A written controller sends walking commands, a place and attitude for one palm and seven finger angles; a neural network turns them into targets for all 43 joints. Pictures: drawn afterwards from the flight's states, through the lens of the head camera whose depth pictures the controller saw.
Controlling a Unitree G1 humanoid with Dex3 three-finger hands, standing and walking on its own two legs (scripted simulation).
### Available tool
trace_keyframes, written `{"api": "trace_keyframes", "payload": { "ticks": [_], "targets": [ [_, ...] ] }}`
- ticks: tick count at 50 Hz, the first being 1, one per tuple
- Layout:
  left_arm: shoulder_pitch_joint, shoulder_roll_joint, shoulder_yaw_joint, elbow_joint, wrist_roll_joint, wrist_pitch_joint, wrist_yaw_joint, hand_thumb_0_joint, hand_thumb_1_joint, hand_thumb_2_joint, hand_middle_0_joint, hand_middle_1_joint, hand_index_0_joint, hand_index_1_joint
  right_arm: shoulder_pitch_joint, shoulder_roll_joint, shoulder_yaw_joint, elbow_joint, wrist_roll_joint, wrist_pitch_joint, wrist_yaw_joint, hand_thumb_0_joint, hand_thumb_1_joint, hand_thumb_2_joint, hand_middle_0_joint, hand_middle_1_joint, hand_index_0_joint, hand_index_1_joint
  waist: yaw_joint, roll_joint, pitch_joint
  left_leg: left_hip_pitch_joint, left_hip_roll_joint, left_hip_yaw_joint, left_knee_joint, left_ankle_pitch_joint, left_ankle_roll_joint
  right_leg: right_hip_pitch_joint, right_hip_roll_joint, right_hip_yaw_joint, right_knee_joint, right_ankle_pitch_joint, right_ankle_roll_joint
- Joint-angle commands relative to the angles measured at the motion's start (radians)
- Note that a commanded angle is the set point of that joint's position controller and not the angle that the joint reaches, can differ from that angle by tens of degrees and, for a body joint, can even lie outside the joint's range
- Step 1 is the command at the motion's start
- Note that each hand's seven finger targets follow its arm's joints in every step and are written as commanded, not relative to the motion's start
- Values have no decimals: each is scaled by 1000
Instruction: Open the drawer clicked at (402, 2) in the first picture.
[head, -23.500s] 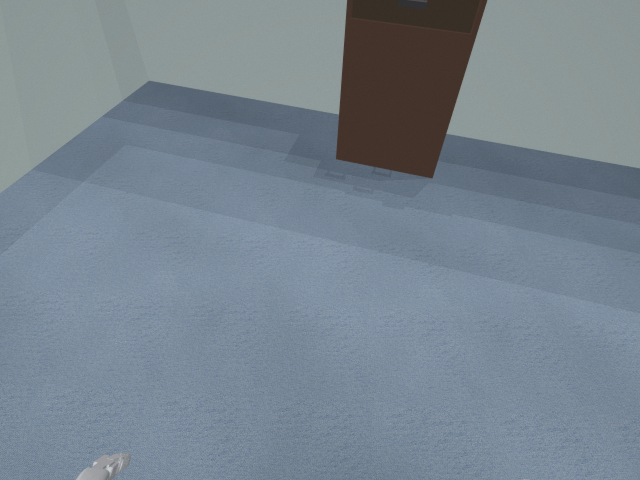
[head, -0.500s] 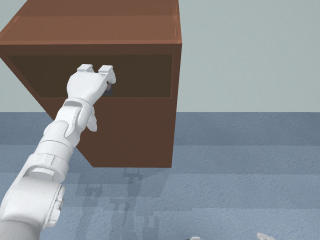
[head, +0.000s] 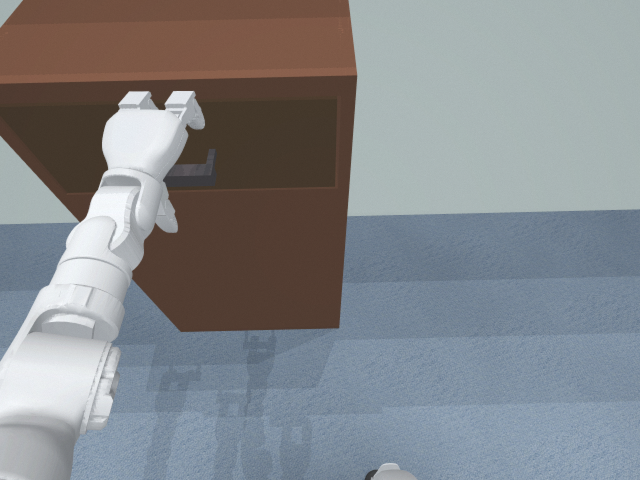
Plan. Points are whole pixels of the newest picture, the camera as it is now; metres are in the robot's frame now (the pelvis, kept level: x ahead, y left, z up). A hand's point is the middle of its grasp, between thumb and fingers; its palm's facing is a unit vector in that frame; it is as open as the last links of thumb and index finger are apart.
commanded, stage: re-aim the fingers above the handle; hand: left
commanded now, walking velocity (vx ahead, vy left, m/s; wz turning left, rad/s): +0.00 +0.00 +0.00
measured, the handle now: (182, 165) +0.55 +0.20 +0.04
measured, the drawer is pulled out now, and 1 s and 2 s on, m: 0.00 0.00 0.00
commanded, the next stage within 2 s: lower the fingers behind the handle in 0.26 s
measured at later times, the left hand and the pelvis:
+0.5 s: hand (161, 157) +0.50 +0.20 +0.11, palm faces +0.15 +0.08 -0.99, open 13.9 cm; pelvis +0.00 +0.00 +0.00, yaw -1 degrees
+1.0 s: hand (179, 196) +0.48 +0.19 +0.05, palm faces +0.06 +0.03 -1.00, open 13.9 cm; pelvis -0.01 -0.01 -0.01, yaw +0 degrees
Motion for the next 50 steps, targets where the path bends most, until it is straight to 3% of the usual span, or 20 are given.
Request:
{"api": "trace_keyframes", "payload": {
  "ticks": [1, 5, 8, 11, 14, 16, 18, 20, 23, 25, 27, 29, 31, 32, 34, 36, 37, 40, 44, 50],
  "targets": [
    [-422, 332, 98, -3, 27, 220, 83, 0, -500, 300, -300, -1200, -300, -1200, 54, -141, -32, -62, 6, -11, 20, 0, -900, -900, 200, 300, 200, 300, 37, -1, -474, 51, -34, 35, -84, 436, -1, 392, 46, -52, -17, 351, -50],
    [-467, 39, -159, -52, -63, 280, -115, 0, -500, 300, -300, -1200, -300, -1200, 63, -157, -58, -89, 34, 5, 9, 0, -900, -900, 200, 300, 200, 300, -54, -86, -456, 172, -18, 23, -102, 436, 22, 358, 52, -58, -89, 336, -39],
    [-490, -27, -221, -289, -121, 158, -241, 0, -500, 300, -300, -1200, -300, -1200, 37, -158, -62, -106, 21, -10, -20, 0, -900, -900, 200, 300, 200, 300, -77, -51, -442, 296, -17, -19, -86, 491, 34, 296, 53, -59, -104, 297, -32],
    [-546, 59, -146, -351, -121, 8, -248, 0, -500, 300, -300, -1200, -300, -1200, 55, -142, -52, -87, 9, -23, -41, 0, -900, -900, 200, 300, 200, 300, -66, -14, -349, 283, -24, -42, -86, 448, 25, 242, 50, -63, -97, 241, -42],
    [-581, 231, 31, -302, -57, -60, -119, 0, -500, 300, -300, -1200, -300, -1200, 88, -122, -40, -70, 7, -23, -37, 0, -900, -900, 200, 300, 200, 300, -4, 50, -356, 224, -27, -50, -82, 486, -9, 238, 54, -67, -51, 245, -64],
    [-562, 329, 133, -250, -22, -30, -2, 0, -500, 300, -300, -1200, -300, -1200, 73, -113, -28, -65, -2, -24, -21, 0, -900, -900, 200, 300, 200, 300, 39, 89, -383, 155, -39, -40, -74, 511, -25, 272, 54, -68, -16, 270, -71],
    [-504, 322, 153, -187, -3, 51, 98, 0, -500, 300, -300, -1200, -300, -1200, 30, -100, -13, -67, -6, -24, 1, 0, -900, -900, 200, 300, 200, 300, 63, 79, -389, 89, -42, -16, -76, 510, -30, 315, 52, -71, 2, 308, -72],
    [-419, 247, 106, -67, 18, 163, 144, 0, -500, 300, -300, -1200, -300, -1200, 3, -102, -11, -71, -7, -17, 20, 0, -900, -900, 200, 300, 200, 300, 70, 32, -410, 54, -39, 11, -82, 508, -27, 354, 51, -73, 3, 336, -69],
    [-387, 162, -5, 89, 37, 341, 100, 0, -500, 300, -300, -1200, -300, -1200, 15, -127, -19, -62, 9, 8, 37, 0, -900, -900, 200, 300, 200, 300, 35, -64, -403, 41, -21, 42, -111, 424, -13, 359, 51, -70, -31, 325, -52],
    [-420, 110, -64, 96, 2, 394, 8, 0, -500, 300, -300, -1200, -300, -1200, 24, -145, -34, -77, 25, 25, 27, 0, -900, -900, 200, 300, 200, 300, 0, -139, -452, 72, -23, 47, -117, 421, 6, 409, 49, -61, -58, 360, -44],
    [-429, 55, -124, 4, -54, 370, -109, 0, -500, 300, -300, -1200, -300, -1200, 15, -158, -44, -105, 32, 36, 6, 0, -900, -900, 200, 300, 200, 300, -31, -179, -466, 118, -25, 41, -114, 400, 28, 428, 44, -54, -82, 374, -31],
    [-467, 62, -128, -112, -83, 269, -209, 0, -500, 300, -300, -1200, -300, -1200, 11, -160, -49, -119, 24, 27, -24, 0, -900, -900, 200, 300, 200, 300, -57, -193, -440, 142, -33, 24, -105, 361, 44, 422, 39, -49, -95, 361, -25],
    [-489, 59, -133, -203, -87, 138, -243, 0, -500, 300, -300, -1200, -300, -1200, 23, -143, -45, -112, 14, 3, -46, 0, -900, -900, 200, 300, 200, 300, -60, -112, -402, 175, -37, 7, -98, 344, 46, 374, 36, -43, -97, 319, -30],
    [-479, 134, -73, -236, -68, 76, -237, 0, -500, 300, -300, -1200, -300, -1200, 40, -140, -47, -102, 9, -1, -53, 0, -900, -900, 200, 300, 200, 300, -41, -74, -401, 183, -38, 0, -89, 362, 42, 358, 37, -40, -84, 316, -37],
    [-457, 116, -85, -254, -46, -5, -205, 0, -500, 300, -300, -1200, -300, -1200, 67, -119, -48, -93, -1, -11, -54, 0, -900, -900, 200, 300, 200, 300, -31, -5, -405, 202, -39, -3, -69, 406, 33, 317, 39, -39, -61, 311, -47],
    [-435, 50, -117, -199, -33, -47, -168, 0, -500, 300, -300, -1200, -300, -1200, 92, -110, -53, -73, 2, -19, -40, 0, -900, -900, 200, 300, 200, 300, -43, 3, -298, 156, -35, -10, -50, 373, 20, 217, 43, -51, -59, 251, -53],
    [-419, 103, -58, -176, -30, -55, -133, 0, -500, 300, -300, -1200, -300, -1200, 102, -120, -56, -63, 4, -19, -33, 0, -900, -900, 200, 300, 200, 300, -29, -15, -290, 128, -32, -17, -49, 360, 12, 202, 45, -52, -47, 237, -59],
    [-431, 227, 69, -132, -17, -39, -15, 0, -500, 300, -300, -1200, -300, -1200, 101, -129, -51, -68, 0, -27, -12, 0, -900, -900, 200, 300, 200, 300, 3, -5, -329, 44, -44, -7, -45, 337, 10, 233, 47, -48, -20, 229, -65],
    [-465, 263, 101, -103, 42, 55, 123, 0, -500, 300, -300, -1200, -300, -1200, 83, -121, -49, -63, -16, -34, 18, 0, -900, -900, 200, 300, 200, 300, 17, 47, -456, 5, -48, 13, -14, 396, 7, 281, 44, -42, 32, 316, -61],
    [-504, 200, 28, -26, 27, 191, 100, 0, -500, 300, -300, -1200, -300, -1200, 84, -133, -60, -58, -5, -19, 21, 0, -900, -900, 200, 300, 200, 300, -32, -35, -539, 32, -41, 30, -17, 392, 21, 355, 50, -33, -1, 370, -41]
  ]
}}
